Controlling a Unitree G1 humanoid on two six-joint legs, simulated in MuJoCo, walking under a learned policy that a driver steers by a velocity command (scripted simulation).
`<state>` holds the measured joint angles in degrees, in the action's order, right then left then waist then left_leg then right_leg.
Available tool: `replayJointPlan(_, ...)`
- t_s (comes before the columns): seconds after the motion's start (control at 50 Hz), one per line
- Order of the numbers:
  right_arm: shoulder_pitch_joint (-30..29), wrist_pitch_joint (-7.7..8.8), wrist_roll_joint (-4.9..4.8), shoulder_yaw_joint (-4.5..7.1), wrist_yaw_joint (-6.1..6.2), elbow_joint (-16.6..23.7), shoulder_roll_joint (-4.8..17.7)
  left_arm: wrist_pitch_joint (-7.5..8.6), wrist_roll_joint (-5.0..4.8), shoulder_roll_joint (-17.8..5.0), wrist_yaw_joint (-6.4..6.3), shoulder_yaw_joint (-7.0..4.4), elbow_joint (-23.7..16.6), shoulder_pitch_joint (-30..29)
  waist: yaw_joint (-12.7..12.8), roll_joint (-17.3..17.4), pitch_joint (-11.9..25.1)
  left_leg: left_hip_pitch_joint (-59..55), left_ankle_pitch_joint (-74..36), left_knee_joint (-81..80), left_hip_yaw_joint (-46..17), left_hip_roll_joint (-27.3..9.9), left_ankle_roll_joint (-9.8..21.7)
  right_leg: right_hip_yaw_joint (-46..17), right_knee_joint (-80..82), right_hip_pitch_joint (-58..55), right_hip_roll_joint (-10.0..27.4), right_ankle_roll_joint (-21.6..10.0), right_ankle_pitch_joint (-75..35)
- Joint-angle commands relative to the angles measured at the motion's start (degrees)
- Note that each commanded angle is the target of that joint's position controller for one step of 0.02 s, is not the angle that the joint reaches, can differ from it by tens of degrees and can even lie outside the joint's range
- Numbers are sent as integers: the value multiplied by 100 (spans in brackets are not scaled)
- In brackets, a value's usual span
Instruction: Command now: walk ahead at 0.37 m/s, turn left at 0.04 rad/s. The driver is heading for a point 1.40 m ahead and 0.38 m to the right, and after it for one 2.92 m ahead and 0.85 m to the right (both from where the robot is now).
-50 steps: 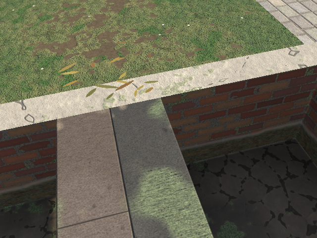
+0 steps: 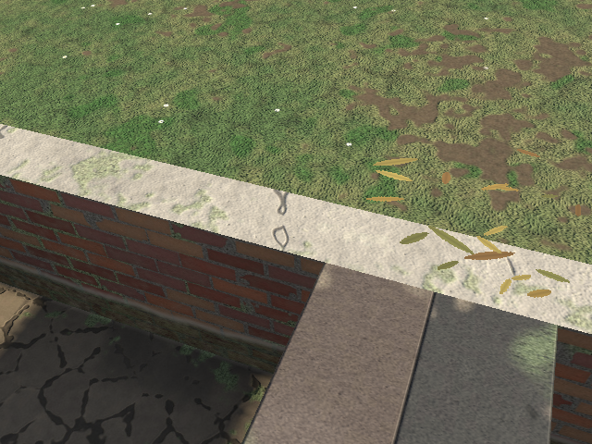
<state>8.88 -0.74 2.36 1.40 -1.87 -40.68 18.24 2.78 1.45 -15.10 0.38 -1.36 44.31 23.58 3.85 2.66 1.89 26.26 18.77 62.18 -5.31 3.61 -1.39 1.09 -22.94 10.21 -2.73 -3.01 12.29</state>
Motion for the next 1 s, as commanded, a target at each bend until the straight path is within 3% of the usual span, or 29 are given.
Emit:
replayJointPlan(0.02, -249, 64, 12, -25, -101, 337, 254, 149, -14, -521, 66, -132, -210, -294, -229, -737, -500, 394, -407, -529, 259, -305, -41, -1622, 1346, 108, 1191, -839, 463)
replayJointPlan(0.08, -768, 174, -36, -113, -74, 543, 148, 128, 35, -931, 109, -268, -118, -180, -36, -1017, -445, -297, 131, -1641, 623, -249, 36, -1377, 1129, 341, 1053, -847, -280)
replayJointPlan(0.12, -629, 212, -142, -188, -75, 456, -1, -10, 93, -968, 123, -314, -16, 47, 29, -1178, -339, -729, 461, -2332, 789, -114, 107, -1363, 805, 306, 981, -813, -194)
replayJointPlan(0.16, -46, 213, -108, -188, 30, 263, -3, -113, 15, -1004, 123, -327, 80, 68, -276, -1052, -354, -1659, -382, -3266, 918, -41, 245, -1507, 412, 728, 1031, -710, -54)
replayJointPlan(0.18, 566, 286, -64, -142, 65, 23, 114, -100, -21, -1086, 143, -379, 84, -58, -575, -648, -348, -2534, -568, -3566, 779, -152, 318, -1555, -161, 1295, 887, -611, 391)
replayJointPlan(0.2, 1363, 413, -10, -86, 100, -115, 327, -54, -98, -815, 147, -324, 25, -198, -1033, 0, -114, -3509, -77, -3891, -134, -965, 454, -1228, -1385, 2197, 493, -372, 1192)
replayJointPlan(0.22, 2073, 390, 2, 147, 160, -295, 1259, 0, -207, -292, 160, -184, -334, -403, -1197, 1481, 358, -3968, 1439, -4841, -2520, -2498, 830, -214, -3358, 3286, -273, -50, 2061)
replayJointPlan(0.24, 2351, 348, -15, 230, 161, -429, 1269, -56, -123, -787, 145, -274, -193, -334, -1150, 882, 14, -3370, 2362, -5142, -3352, -2769, 1108, -541, -4503, 3792, -98, -31, 2120)
replayJointPlan(0.26, 1927, 366, -7, 122, 161, -385, 874, -91, -99, -847, 186, -318, -52, -481, -871, 433, -624, -2915, 2659, -5214, -2882, -2530, 1156, -702, -4897, 4020, 95, -42, 1517)
replayJointPlan(0.28, 1400, 419, -29, 37, 144, -281, 534, -103, -94, -783, 234, -322, 65, -472, -576, 293, -909, -2472, 1928, -5263, -2286, -2273, 1121, -680, -4916, 3821, 232, 14, 986)
replayJointPlan(0.3, 1094, 503, -52, -45, 154, -223, 267, -129, -153, -839, 265, -362, 124, -453, -403, 325, -789, -2275, 947, -5305, -1658, -2062, 1069, -632, -4927, 3457, 269, 33, 628)
replayJointPlan(0.32, 984, 560, -54, -97, 175, -224, 57, -167, -114, -800, 277, -373, 202, -398, -273, 337, -787, -2122, 77, -5293, -1194, -1903, 1056, -620, -4964, 3244, 307, 106, 421)
replayJointPlan(0.36, 1120, 670, -45, -167, 173, -335, -135, -243, -86, -712, 319, -378, 249, -438, -172, 326, -669, -2054, -1316, -5183, -549, -1806, 1051, -522, -5232, 3045, 197, 176, 12)
replayJointPlan(0.4, 1206, 707, -75, -177, 160, -422, -154, -341, -121, -612, 395, -335, 162, -791, -212, 447, -734, -2044, -1965, -5122, 48, -1728, 954, -429, -5291, 3221, 211, 187, -538)
replayJointPlan(0.48, 1449, 710, -46, -177, 175, -507, -47, -399, 3, -570, 428, -214, -230, -1752, -413, 307, -858, -2340, -2971, -4952, 747, -1641, 866, -88, -4520, 3519, 361, 129, -1288)
replayJointPlan(0.58, 1798, 555, 62, -81, 269, -719, 386, -419, -78, -422, 523, -16, -749, -2783, -676, 187, -1053, -2797, -3437, -4911, 1029, -1853, 860, 453, -2711, 3038, 360, -76, -326)
replayJointPlan(0.62, 1851, 461, 45, -43, 258, -831, 474, -408, -70, -426, 472, 16, -770, -2597, -534, 246, -924, -2847, -4827, -4242, 1454, -1744, 723, 814, -2022, 2278, 68, -279, 338)
replayJointPlan(0.64, 1864, 398, 46, 1, 251, -864, 608, -391, -69, -537, 444, -20, -703, -2220, -353, 305, -622, -2829, -5699, -3481, 1613, -1702, 687, 930, -1770, 1602, -177, -402, 578)
replayJointPlan(0.66, 1787, 309, 0, 80, 255, -838, 831, -354, -159, -624, 419, -80, -413, -1450, -76, 288, -183, -2769, -6060, -2564, 1598, -1807, 601, 929, -1524, 826, -352, -548, 543)
replayJointPlan(0.68, 1655, 277, -31, 76, 264, -770, 848, -300, -59, -761, 314, -147, -189, -586, 309, 330, 305, -2011, -5413, -1390, 1682, -1847, 500, 636, -1163, -542, -349, -746, 379)
replayJointPlan(0.7, 1577, 312, 8, 49, 219, -586, 656, -285, -89, -1306, 190, -350, -18, 100, 549, -323, 899, -800, -2876, 293, 1754, -1511, 257, -676, -1011, -1921, 473, -990, 469)
replayJointPlan(0.72, 1336, 358, -68, 26, 148, -39, 294, -319, -201, -1909, 167, -512, -183, 10, 120, -1490, 1589, 1340, 1086, 2184, 1186, -184, -95, -3997, -196, -3304, 1917, -1750, 348)
replayJointPlan(0.74, 599, 403, -33, 43, 113, 216, 643, -348, -263, -1943, 122, -567, -227, 117, 445, -843, 1526, 2118, 960, 2344, 350, -319, -52, -4657, 719, -3136, 2110, -2005, 830)
replayJointPlan(0.78, 403, 525, -27, -61, 104, 209, 401, -250, -167, -1307, 1, -449, -28, -134, -92, -301, -177, 2071, 469, 2006, 334, -789, 16, -3619, 878, -1360, 1926, -1794, 4)
replayJointPlan(0.8, 501, 458, 14, -43, 130, 154, 381, -156, -117, -1139, -23, -383, -128, -454, -365, -123, -361, 1515, 436, 1645, 260, -944, 8, -3066, 843, -580, 1641, -1621, -614)
replayJointPlan(0.84, 857, 282, 50, 31, 123, 41, 471, 14, -84, -969, 46, -310, -212, -839, -715, -72, -331, 772, 446, 1204, 259, -971, -100, -2495, 987, 263, 1322, -1509, -1086)
replayJointPlan(0.88, 636, 172, 37, 64, 78, 143, 444, 141, -106, -1014, 117, -324, -208, -917, -748, -21, -260, 724, -93, 1115, 352, -851, -101, -2219, 1035, 522, 1118, -1427, -1227)
replayJointPlan(0.94, 139, 154, 88, 24, 45, 390, 255, 173, -76, -971, 68, -288, -179, -727, -622, -187, -459, 1056, -965, 496, 488, -738, -110, -2008, 1049, 444, 886, -1198, -1322)
replayJointPlan(1.0, -404, 183, 69, -18, -11, 574, 204, 181, -42, -901, 17, -230, -129, -427, -346, -467, -533, 1101, -1468, -470, 699, -561, -118, -1794, 780, 0, 711, -980, -2447)
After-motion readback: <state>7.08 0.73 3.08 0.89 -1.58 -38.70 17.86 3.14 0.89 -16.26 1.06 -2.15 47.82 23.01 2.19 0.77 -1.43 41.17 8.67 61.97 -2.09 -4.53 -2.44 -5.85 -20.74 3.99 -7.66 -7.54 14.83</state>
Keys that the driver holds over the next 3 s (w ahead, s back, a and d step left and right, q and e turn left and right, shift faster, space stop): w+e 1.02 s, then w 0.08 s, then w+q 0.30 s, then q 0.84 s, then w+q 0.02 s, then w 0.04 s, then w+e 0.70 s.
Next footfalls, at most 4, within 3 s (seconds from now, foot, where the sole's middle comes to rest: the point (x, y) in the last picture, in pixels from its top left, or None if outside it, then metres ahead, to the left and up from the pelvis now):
0.20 left None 0.14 0.13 -0.78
0.70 right None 0.41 -0.12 -0.78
1.22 left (391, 373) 0.76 -0.13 -0.78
1.62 right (486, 342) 0.86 -0.38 -0.78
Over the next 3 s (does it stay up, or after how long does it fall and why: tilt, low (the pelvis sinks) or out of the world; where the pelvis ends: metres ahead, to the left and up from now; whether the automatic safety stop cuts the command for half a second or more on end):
stays up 1.02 -0.23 -0.02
